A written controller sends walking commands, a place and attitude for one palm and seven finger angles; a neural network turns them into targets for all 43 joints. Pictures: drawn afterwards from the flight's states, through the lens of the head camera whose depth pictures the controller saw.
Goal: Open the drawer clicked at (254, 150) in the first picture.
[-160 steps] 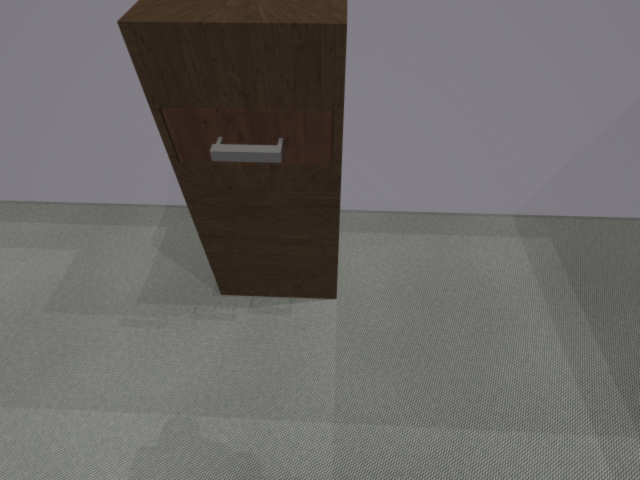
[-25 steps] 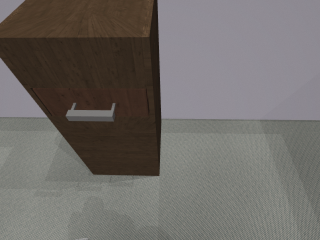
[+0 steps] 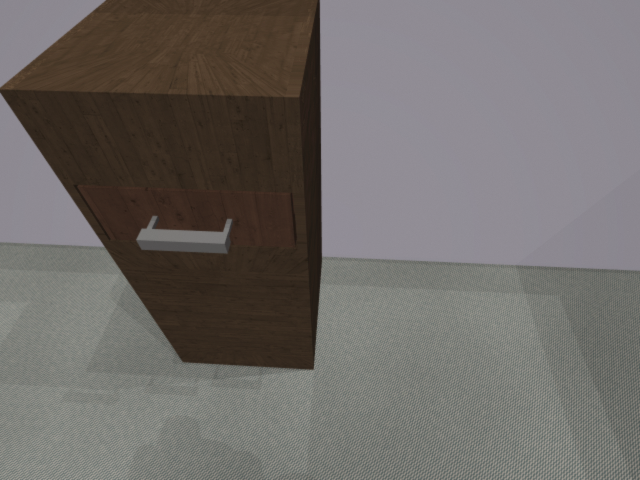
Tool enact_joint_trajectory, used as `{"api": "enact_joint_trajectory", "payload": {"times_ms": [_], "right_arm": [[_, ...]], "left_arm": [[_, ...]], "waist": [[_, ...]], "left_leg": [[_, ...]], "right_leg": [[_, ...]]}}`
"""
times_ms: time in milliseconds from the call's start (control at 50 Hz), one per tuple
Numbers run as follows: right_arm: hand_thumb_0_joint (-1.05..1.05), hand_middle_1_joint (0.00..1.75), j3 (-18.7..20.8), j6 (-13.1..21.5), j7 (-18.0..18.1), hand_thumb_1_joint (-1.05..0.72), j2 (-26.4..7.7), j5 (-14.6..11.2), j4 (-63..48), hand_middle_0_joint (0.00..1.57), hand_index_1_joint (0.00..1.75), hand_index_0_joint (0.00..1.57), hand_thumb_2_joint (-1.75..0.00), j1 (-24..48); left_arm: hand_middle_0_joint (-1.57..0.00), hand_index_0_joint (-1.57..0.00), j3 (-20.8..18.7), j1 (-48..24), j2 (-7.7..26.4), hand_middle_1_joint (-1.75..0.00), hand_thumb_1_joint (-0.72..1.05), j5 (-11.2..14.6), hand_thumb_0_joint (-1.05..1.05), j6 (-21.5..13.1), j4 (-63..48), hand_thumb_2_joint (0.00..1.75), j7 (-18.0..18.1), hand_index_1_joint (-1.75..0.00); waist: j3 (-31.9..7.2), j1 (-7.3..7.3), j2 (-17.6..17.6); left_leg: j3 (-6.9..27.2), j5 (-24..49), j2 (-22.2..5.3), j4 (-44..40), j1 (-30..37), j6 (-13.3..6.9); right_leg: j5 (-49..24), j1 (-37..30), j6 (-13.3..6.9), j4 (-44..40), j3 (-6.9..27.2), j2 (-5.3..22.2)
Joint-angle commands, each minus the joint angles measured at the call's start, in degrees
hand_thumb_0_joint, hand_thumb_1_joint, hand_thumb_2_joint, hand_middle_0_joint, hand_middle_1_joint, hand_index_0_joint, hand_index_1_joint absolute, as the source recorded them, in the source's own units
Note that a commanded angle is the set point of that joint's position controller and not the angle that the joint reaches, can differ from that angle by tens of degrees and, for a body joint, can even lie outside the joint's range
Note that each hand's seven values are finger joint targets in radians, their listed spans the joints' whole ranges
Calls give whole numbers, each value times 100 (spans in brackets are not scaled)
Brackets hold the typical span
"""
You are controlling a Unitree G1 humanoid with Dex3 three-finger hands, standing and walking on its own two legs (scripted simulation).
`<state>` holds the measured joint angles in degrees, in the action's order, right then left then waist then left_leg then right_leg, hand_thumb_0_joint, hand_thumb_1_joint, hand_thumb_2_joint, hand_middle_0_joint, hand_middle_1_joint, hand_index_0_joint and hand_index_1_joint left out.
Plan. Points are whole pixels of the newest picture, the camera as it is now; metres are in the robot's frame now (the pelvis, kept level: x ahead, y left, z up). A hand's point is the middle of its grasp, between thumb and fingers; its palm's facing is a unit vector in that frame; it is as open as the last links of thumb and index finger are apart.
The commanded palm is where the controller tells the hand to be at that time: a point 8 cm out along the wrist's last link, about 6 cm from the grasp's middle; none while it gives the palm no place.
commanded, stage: look again from close up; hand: left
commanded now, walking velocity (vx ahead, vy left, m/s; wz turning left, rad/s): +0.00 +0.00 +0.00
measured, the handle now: (188, 231) +0.54 +0.28 -0.07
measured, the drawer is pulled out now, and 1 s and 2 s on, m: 0.00 0.00 0.00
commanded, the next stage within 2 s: raise the hand with hooked fingers in 0.44 s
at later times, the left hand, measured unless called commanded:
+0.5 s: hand out of the picture +0.00 +0.22 -0.18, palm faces +0.01 -0.98 -0.20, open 7.4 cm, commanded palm none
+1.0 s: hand (140, 476) +0.14 +0.24 -0.08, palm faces -0.09 -0.10 -0.99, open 8.8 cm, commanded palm +0.15 +0.25 -0.01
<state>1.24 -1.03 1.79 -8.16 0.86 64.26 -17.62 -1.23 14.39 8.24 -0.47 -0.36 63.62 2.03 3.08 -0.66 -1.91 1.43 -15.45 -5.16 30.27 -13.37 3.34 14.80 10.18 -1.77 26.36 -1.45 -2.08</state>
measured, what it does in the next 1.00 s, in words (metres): lowers itself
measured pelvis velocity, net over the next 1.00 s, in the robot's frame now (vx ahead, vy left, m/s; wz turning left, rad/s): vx -0.02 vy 0.00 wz -0.01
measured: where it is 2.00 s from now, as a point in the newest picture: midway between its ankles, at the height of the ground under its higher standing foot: outside the picture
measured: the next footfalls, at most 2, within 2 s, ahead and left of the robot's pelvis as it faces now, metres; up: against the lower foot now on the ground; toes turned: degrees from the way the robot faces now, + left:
none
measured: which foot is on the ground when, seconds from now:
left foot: down 0.00-1.00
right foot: down 0.00-1.00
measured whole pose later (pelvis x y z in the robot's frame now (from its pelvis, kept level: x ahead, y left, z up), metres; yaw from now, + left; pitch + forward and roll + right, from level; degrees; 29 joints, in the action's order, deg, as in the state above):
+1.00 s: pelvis -0.02 +0.00 -0.06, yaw -1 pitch +12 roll +3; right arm 3.8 -1.7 -1.4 -15.4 5.8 28.4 -3.0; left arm 0.8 28.2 21.0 -64.2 -10.1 0.6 26.2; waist -7.2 6.7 2.0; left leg -2.2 -24.0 -1.8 52.6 -40.6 1.9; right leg 26.7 42.3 -1.8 56.9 1.1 0.3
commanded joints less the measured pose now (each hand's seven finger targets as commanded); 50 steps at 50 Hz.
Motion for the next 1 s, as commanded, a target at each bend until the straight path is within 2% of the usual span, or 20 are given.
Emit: {"api": "enact_joint_trajectory", "payload": {"times_ms": [0, 40, 80, 120, 220, 500, 520, 540, 560, 580, 600, 620, 640, 660, 700, 760, 820, 880, 960, 980], "right_arm": [[0, 30, 30, 102, -102, -90, -267, -38, -759, 20, 30, 20, -90, -118], [0, 30, -12, 195, -96, -90, -307, -12, -643, 20, 30, 20, -90, -366], [0, 30, -9, 266, -62, -90, -551, 28, -617, 20, 30, 20, -90, -484], [0, 30, -19, 251, -48, -90, -694, 34, -664, 20, 30, 20, -90, -178], [0, 30, -39, 236, -52, -90, -763, 23, -713, 20, 30, 20, -90, -11], [0, 30, -90, 307, -18, -90, -792, -11, -425, 20, 30, 20, -90, 1], [0, 30, -42, 299, -63, -90, -954, -95, -781, 20, 30, 20, -90, 511], [0, 30, -4, 1123, 239, -90, -1619, -406, -2631, 20, 30, 20, -90, 231], [0, 30, 8, 1652, 515, -90, -1177, -334, -2332, 20, 30, 20, -90, 733], [0, 30, 113, 1854, 485, -90, -927, -445, -2293, 20, 30, 20, -90, 818], [0, 30, 45, 1903, 468, -90, -921, -402, -2263, 20, 30, 20, -90, 757], [0, 30, 99, 1894, 436, -90, -1170, -264, -2567, 20, 30, 20, -90, 1052], [0, 30, 136, 1749, 393, -90, -1265, -92, -2670, 20, 30, 20, -90, 979], [0, 30, 157, 1612, 315, -90, -1190, 14, -2942, 20, 30, 20, -90, 1084], [0, 30, 296, 1239, 49, -90, -1174, 138, -3417, 20, 30, 20, -90, 1270], [0, 30, 337, 560, -269, -90, -1140, 234, -3869, 20, 30, 20, -90, 1623], [0, 30, 279, 282, -403, -90, -1086, 244, -4121, 20, 30, 20, -90, 1789], [0, 30, 299, 108, -365, -90, -1017, 428, -4253, 20, 30, 20, -90, 1736], [0, 30, 344, 50, -266, -90, -991, 547, -4272, 20, 30, 20, -90, 1754], [0, 30, 337, 44, -236, -90, -994, 558, -4229, 20, 30, 20, -90, 1735]], "left_arm": [[-20, -20, -124, 213, 1024, -30, 90, -92, 0, -288, -483, 90, 134, -30], [-20, -20, -68, 215, 822, -30, 90, -54, 0, -240, -522, 90, 108, -30], [-20, -20, -13, 393, 573, -30, 90, -28, 0, -159, -490, 90, 88, -30], [-20, -20, 16, 573, 535, -30, 90, -55, 0, -81, -443, 90, 58, -30], [-20, -20, 72, 699, 583, -30, 90, -62, 0, -73, -386, 90, 1, -30], [-20, -20, 65, 663, 712, -30, 90, -53, 0, -98, -288, 90, -5, -30], [-20, -20, 74, 984, 822, -30, 90, -93, 0, -173, -122, 90, 223, -30], [-20, -20, 76, -3489, 2638, -32, 88, -840, 0, -1105, -8964, 89, 325, -32], [-20, -20, -255, -873, 2318, -33, 85, -1003, 0, -637, -7287, 88, 793, -33], [-21, -21, 339, 690, 1165, -34, 83, -1016, 0, 233, -6694, 87, 1025, -34], [-21, -21, 739, 776, 591, -36, 81, -1328, 0, 334, -6611, 86, 1030, -36], [-21, -21, 365, 215, 1269, -37, 78, -1861, 0, 266, -6948, 85, 1212, -37], [-21, -21, 130, 473, 1560, -39, 76, -2548, 0, 238, -6731, 84, 1396, -39], [-21, -21, 317, 1083, 1231, -40, 74, -3143, 0, 286, -6247, 83, 1507, -40], [-22, -22, 315, 2429, 1119, -43, 69, -4293, 0, 300, -5850, 81, 1743, -43], [-22, -22, 409, 2896, 1011, -48, 62, -5421, 0, 26, -5796, 78, 1956, -48], [-22, -22, -99, 2337, 1635, -53, 55, -6044, 0, -438, -6432, 75, 2218, -53], [-23, -23, -625, 1195, 2235, -57, 48, -6448, 0, -783, -7381, 72, 2621, -57], [-24, -24, -883, -392, 2540, -63, 39, -6342, 0, -1305, -8252, 68, 3075, -63], [-24, -24, -878, -670, 2589, -64, 36, -6271, 0, -1329, -8386, 67, 3137, -64]], "waist": [[-541, -122, 721], [-353, -181, 533], [-40, -49, -32], [206, 74, -617], [343, 97, 54], [-42, 91, 141], [203, 272, 445], [-2742, -292, -1172], [-2482, 220, -1601], [-1589, 103, -1251], [-968, -11, -667], [-407, -57, -439], [-662, -93, 39], [-554, 65, 491], [-871, 558, 733], [-714, 787, 1299], [-1260, 927, 945], [-1872, 792, 506], [-2533, 389, -156], [-2463, 264, -25]], "left_leg": [[-261, -684, 241, 743, -235, -332], [-227, 85, 288, -192, 285, -340], [197, 806, -210, -480, 12, -548], [446, 209, -309, -880, -406, -618], [377, -478, -93, -1043, -465, -595], [97, 933, -73, -777, 120, -577], [-97, 1453, -150, 241, -163, -380], [-220, 2158, 483, -541, 1463, -571], [-157, 2882, 173, -430, 1690, -488], [-76, 2165, 212, -623, 713, -278], [-121, 1756, 245, -487, 304, -353], [35, 977, 392, -292, -249, -376], [13, 670, 426, -81, -485, -408], [-26, 550, 487, 129, -812, -394], [-156, 718, 546, 372, -1177, -286], [-309, 435, 614, 726, -1833, -290], [-333, 385, 719, 1070, -2022, -345], [-268, 314, 808, 1650, -1911, -420], [-162, 39, 867, 2553, -1449, -491], [-97, -84, 868, 2689, -1513, -508]], "right_leg": [[-1849, 50, -484, -542, 1050, 1377], [-865, 488, -328, -293, 799, 1003], [-97, 573, -115, -49, 478, 533], [291, 451, -40, 51, 286, 425], [126, 456, -15, -130, 454, 531], [-762, 221, 46, -157, 484, 684], [-2192, 376, 120, -392, 762, 980], [-1994, -53, -114, 424, 620, 299], [-672, 518, -147, 808, 99, 252], [184, 1008, -43, 897, -180, 197], [-67, 1125, 2, 745, -219, 184], [-98, 1408, -49, 587, -56, 131], [62, 1651, -66, 672, -135, 101], [316, 1889, -82, 794, -220, 37], [526, 1831, -182, 1012, -75, -62], [281, 2058, -269, 1163, 351, -17], [-61, 2021, -286, 1508, 687, 67], [-1, 2532, -263, 1820, 906, 94], [611, 3582, -227, 1967, 1222, 232], [790, 3733, -206, 1930, 1260, 215]]}}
